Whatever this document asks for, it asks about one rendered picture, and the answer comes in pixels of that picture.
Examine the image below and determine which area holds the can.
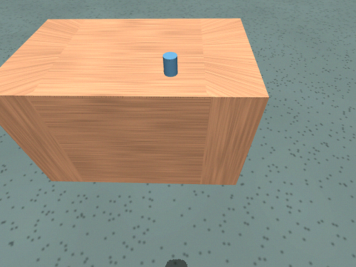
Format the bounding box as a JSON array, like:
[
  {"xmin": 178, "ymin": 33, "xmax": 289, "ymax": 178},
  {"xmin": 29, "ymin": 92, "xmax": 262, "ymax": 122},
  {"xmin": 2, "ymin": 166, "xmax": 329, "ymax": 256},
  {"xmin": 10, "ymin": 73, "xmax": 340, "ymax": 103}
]
[{"xmin": 163, "ymin": 52, "xmax": 177, "ymax": 77}]

